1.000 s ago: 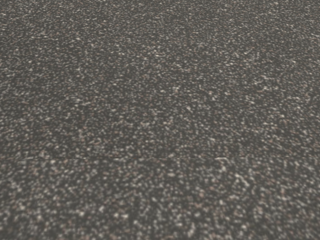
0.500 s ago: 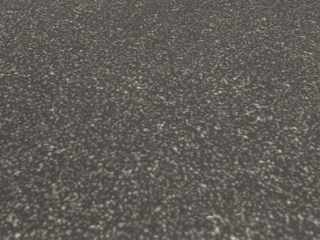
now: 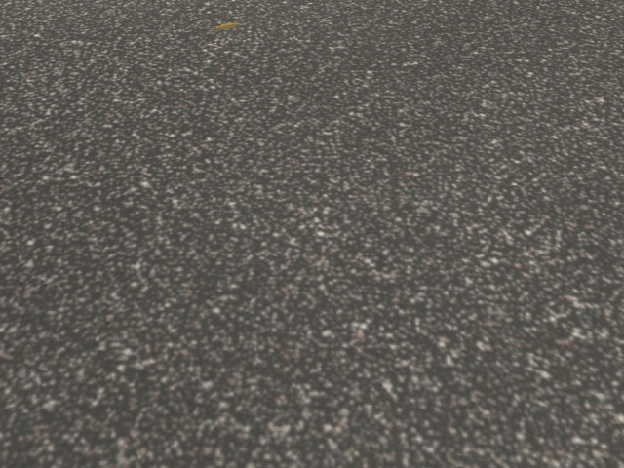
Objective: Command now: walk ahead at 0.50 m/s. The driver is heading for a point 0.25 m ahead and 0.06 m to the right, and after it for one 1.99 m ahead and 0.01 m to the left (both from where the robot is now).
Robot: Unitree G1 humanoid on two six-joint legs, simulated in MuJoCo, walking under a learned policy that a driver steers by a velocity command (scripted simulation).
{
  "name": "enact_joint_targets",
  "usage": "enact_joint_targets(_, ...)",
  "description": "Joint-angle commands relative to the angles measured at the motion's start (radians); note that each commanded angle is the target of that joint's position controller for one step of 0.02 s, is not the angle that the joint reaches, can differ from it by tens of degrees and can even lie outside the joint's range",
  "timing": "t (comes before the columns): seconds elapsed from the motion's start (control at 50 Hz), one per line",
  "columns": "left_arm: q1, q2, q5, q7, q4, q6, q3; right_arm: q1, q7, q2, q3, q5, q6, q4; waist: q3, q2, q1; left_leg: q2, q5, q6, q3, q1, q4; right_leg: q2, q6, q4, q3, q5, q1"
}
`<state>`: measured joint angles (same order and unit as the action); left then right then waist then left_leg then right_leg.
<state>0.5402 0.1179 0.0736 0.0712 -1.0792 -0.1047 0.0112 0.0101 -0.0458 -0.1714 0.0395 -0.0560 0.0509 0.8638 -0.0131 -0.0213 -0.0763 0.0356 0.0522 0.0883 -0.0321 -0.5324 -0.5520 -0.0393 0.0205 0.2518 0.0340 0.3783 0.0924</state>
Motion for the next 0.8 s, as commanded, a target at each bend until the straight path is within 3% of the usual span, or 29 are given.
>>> enact_joint_targets(0.02, 0.011, 0.173, 0.001, -0.017, 0.030, -0.003, 0.040, 0.042, 0.011, -0.137, 0.048, 0.039, 0.042, -0.032, -0.024, 0.086, 0.107, -0.048, -0.057, 0.074, -0.037, 0.322, 0.002, 0.215, 0.118, 0.190, -0.057, -0.884, -0.129)
enact_joint_targets(0.04, 0.061, 0.117, 0.002, -0.020, 0.050, -0.013, 0.025, 0.222, 0.012, -0.199, 0.061, 0.037, 0.055, 0.009, -0.226, -0.043, 0.127, 0.049, -0.256, 0.195, 0.086, 0.713, -0.080, 0.104, 0.047, 0.439, -0.002, -0.639, -0.329)
enact_joint_targets(0.06, 0.138, 0.037, 0.019, 0.002, 0.068, -0.027, -0.007, 0.505, 0.011, -0.220, 0.062, 0.023, 0.052, 0.065, -0.424, -0.283, 0.207, 0.288, -0.084, 0.392, 0.548, 1.113, 0.117, -0.062, -0.024, 0.783, -0.007, 0.103, -0.676)
enact_joint_targets(0.08, -0.066, 0.124, -0.013, 0.015, 0.099, -0.021, 0.026, 0.648, 0.016, -0.184, 0.065, -0.025, 0.058, 0.140, -0.257, -0.125, 0.291, 0.292, 0.060, 0.316, 0.660, 1.049, 0.225, -0.049, 0.016, 1.061, -0.111, 0.260, -0.881)
enact_joint_targets(0.1, -0.150, 0.131, -0.029, -0.001, 0.123, -0.022, 0.033, 0.536, 0.021, -0.214, 0.077, -0.017, 0.074, 0.127, -0.064, -0.043, 0.245, 0.292, 0.116, 0.252, 0.559, 0.816, 0.250, 0.024, 0.051, 1.123, -0.164, 0.149, -0.928)
enact_joint_targets(0.12, -0.174, 0.144, -0.017, -0.023, 0.126, -0.023, 0.037, 0.414, 0.029, -0.173, 0.067, -0.004, 0.071, 0.107, 0.002, 0.009, 0.192, 0.279, 0.066, 0.242, 0.478, 0.625, 0.277, 0.089, 0.062, 1.096, -0.162, 0.049, -0.866)
enact_joint_targets(0.14, -0.184, 0.105, 0.008, -0.039, 0.140, -0.021, 0.026, 0.370, 0.030, -0.101, 0.042, 0.004, 0.066, 0.106, 0.000, 0.022, 0.142, 0.260, 0.005, 0.233, 0.407, 0.519, 0.299, 0.129, 0.074, 1.043, -0.168, -0.027, -0.800)
enact_joint_targets(0.18, -0.191, 0.042, 0.021, -0.043, 0.146, -0.003, 0.010, 0.317, 0.032, -0.022, 0.017, 0.000, 0.065, 0.084, 0.021, 0.015, 0.090, 0.213, -0.036, 0.208, 0.310, 0.385, 0.358, 0.164, 0.070, 0.963, -0.155, -0.112, -0.727)
enact_joint_targets(0.22, -0.187, 0.053, 0.009, -0.039, 0.147, 0.015, 0.016, 0.336, 0.035, -0.026, 0.024, -0.008, 0.088, 0.094, 0.035, 0.000, 0.083, 0.171, -0.015, 0.207, 0.240, 0.330, 0.383, 0.157, 0.049, 0.882, -0.141, -0.146, -0.738)
enact_joint_targets(0.28, -0.294, 0.068, 0.023, -0.028, 0.191, 0.041, 0.017, 0.448, 0.012, -0.047, 0.022, -0.026, 0.090, 0.146, 0.053, -0.008, 0.107, 0.145, -0.006, 0.203, 0.174, 0.271, 0.361, 0.166, 0.020, 0.699, -0.084, -0.371, -0.790)
enact_joint_targets(0.3, -0.266, 0.043, 0.041, -0.013, 0.181, 0.042, 0.003, 0.461, 0.012, -0.044, 0.017, -0.040, 0.089, 0.151, 0.053, -0.015, 0.093, 0.132, 0.005, 0.192, 0.164, 0.219, 0.306, 0.170, 0.028, 0.753, -0.090, -0.489, -0.765)
enact_joint_targets(0.32, -0.277, 0.053, 0.039, -0.005, 0.187, 0.040, 0.003, 0.469, 0.007, -0.034, 0.010, -0.040, 0.088, 0.153, 0.056, -0.004, 0.093, 0.134, -0.013, 0.193, 0.163, 0.193, 0.285, 0.165, 0.026, 0.750, -0.083, -0.534, -0.778)
enact_joint_targets(0.34, -0.321, 0.086, 0.042, -0.007, 0.213, 0.026, 0.008, 0.495, 0.027, -0.002, -0.006, -0.036, 0.096, 0.157, 0.050, 0.023, 0.112, 0.130, -0.029, 0.185, 0.182, 0.311, 0.223, 0.186, 0.019, 0.626, -0.153, -0.676, -0.901)
enact_joint_targets(0.38, -0.417, 0.104, 0.016, -0.012, 0.251, 0.018, 0.011, 0.582, 0.042, -0.008, -0.015, -0.028, 0.098, 0.192, 0.046, 0.007, 0.146, 0.133, -0.170, 0.171, 0.187, 0.391, 0.143, 0.179, -0.006, 0.545, -0.127, -0.746, -0.967)
enact_joint_targets(0.4, -0.461, 0.108, 0.012, -0.010, 0.257, 0.013, 0.006, 0.594, 0.050, -0.003, -0.020, -0.013, 0.094, 0.192, 0.039, 0.037, 0.168, 0.079, -0.093, 0.136, 0.129, 0.341, 0.084, 0.181, -0.005, 0.407, -0.115, -0.866, -0.894)
enact_joint_targets(0.42, -0.478, 0.087, 0.014, -0.009, 0.263, 0.017, 0.002, 0.633, 0.044, -0.009, -0.029, -0.018, 0.084, 0.202, 0.049, -0.014, 0.169, 0.065, -0.086, 0.132, 0.125, 0.233, 0.082, 0.151, 0.000, 0.423, -0.063, -0.904, -0.769)
enact_joint_targets(0.44, -0.456, 0.105, 0.024, -0.008, 0.265, 0.020, 0.006, 0.598, 0.044, 0.001, -0.037, -0.019, 0.078, 0.179, 0.059, -0.022, 0.156, 0.048, 0.017, 0.131, 0.125, 0.155, 0.038, 0.145, 0.007, 0.418, -0.053, -0.943, -0.714)
enact_joint_targets(0.48, -0.493, 0.125, 0.033, -0.013, 0.286, 0.032, 0.013, 0.654, 0.048, 0.012, -0.049, -0.006, 0.081, 0.180, 0.098, 0.002, 0.173, 0.099, 0.072, 0.143, 0.195, 0.206, -0.053, 0.158, -0.003, 0.384, -0.069, -0.899, -0.783)
enact_joint_targets(0.54, -0.640, 0.115, 0.017, -0.010, 0.323, 0.037, 0.004, 0.813, 0.078, 0.025, -0.057, 0.022, 0.079, 0.217, 0.131, -0.008, 0.257, 0.127, 0.083, 0.114, 0.289, 0.422, -0.168, 0.179, -0.022, 0.204, -0.075, -0.809, -0.924)
enact_joint_targets(0.6, -0.640, 0.124, 0.013, -0.001, 0.294, 0.045, -0.003, 0.808, 0.071, 0.002, -0.049, 0.029, 0.058, 0.213, 0.160, 0.009, 0.263, 0.107, 0.150, 0.102, 0.315, 0.361, -0.230, 0.198, -0.009, 0.061, -0.057, -0.837, -0.760)
enact_joint_targets(0.62, -0.666, 0.140, -0.187, 0.001, 0.321, 0.034, 0.020, 0.603, 0.101, -0.089, 0.002, 0.094, 0.020, 0.163, 0.162, -0.025, 0.223, 0.076, 0.062, 0.080, 0.273, 0.269, -0.346, 0.128, 0.011, 0.057, -0.125, -0.781, -0.632)
enact_joint_targets(0.64, -0.521, 0.142, -0.186, 0.000, 0.260, 0.029, 0.022, 0.600, 0.101, -0.060, -0.005, 0.084, 0.001, 0.162, 0.086, 0.040, 0.165, 0.033, 0.023, 0.051, 0.195, 0.256, -0.492, 0.110, 0.016, -0.022, -0.060, -0.913, -0.473)
enact_joint_targets(0.66, -0.318, 0.156, -0.145, -0.003, 0.182, 0.034, 0.038, 0.653, 0.085, -0.017, -0.012, 0.073, -0.006, 0.189, -0.010, 0.055, 0.111, -0.009, 0.038, 0.019, 0.134, 0.148, -0.664, 0.091, 0.023, 0.004, 0.009, -1.046, -0.189)
enact_joint_targets(0.68, -0.100, 0.198, -0.127, -0.015, 0.105, 0.051, 0.064, 0.671, 0.067, 0.002, -0.005, 0.075, 0.002, 0.205, -0.099, 0.109, 0.024, -0.084, 0.387, -0.041, 0.080, -0.090, -0.915, 0.190, 0.058, 0.077, -0.060, -1.352, 0.150)
enact_joint_targets(0.7, 0.040, 0.280, -0.093, -0.022, 0.051, 0.055, 0.062, 0.743, 0.063, 0.068, -0.035, 0.119, 0.015, 0.213, -0.319, 0.266, -0.041, -0.171, 1.016, -0.124, 0.091, -0.348, -1.443, 0.442, 0.216, 0.379, -0.176, -1.936, 0.559)
enact_joint_targets(0.72, 0.010, 0.246, -0.088, -0.027, 0.048, 0.063, 0.045, 0.721, 0.058, 0.003, -0.042, 0.144, 0.029, 0.146, -0.507, 0.239, -0.021, -0.081, 1.008, -0.156, 0.197, -0.448, -1.547, 0.508, 0.331, 0.473, -0.297, -1.840, 0.643)
enact_joint_targets(0.76, -0.182, 0.135, -0.085, -0.051, 0.101, 0.076, 0.004, 0.539, 0.081, -0.026, -0.039, 0.128, 0.008, 0.076, -0.436, 0.048, 0.020, 0.041, 0.843, -0.181, 0.163, -0.429, -1.370, 0.441, 0.325, 0.338, -0.278, -1.268, 0.331)
enact_joint_targets(0.78, -0.258, 0.183, -0.081, -0.060, 0.114, 0.077, 0.009, 0.523, 0.100, 0.038, -0.053, 0.114, -0.014, 0.060, -0.350, -0.001, 0.080, 0.065, 0.762, -0.194, 0.135, -0.376, -1.362, 0.490, 0.365, 0.236, -0.363, -0.969, 0.108)
enact_joint_targets(0.8, -0.316, 0.213, -0.065, -0.068, 0.113, 0.081, 0.012, 0.522, 0.118, 0.067, -0.059, 0.099, -0.045, 0.051, -0.270, -0.038, 0.139, 0.086, 0.675, -0.201, 0.124, -0.271, -1.337, 0.537, 0.366, 0.114, -0.448, -0.642, -0.167)
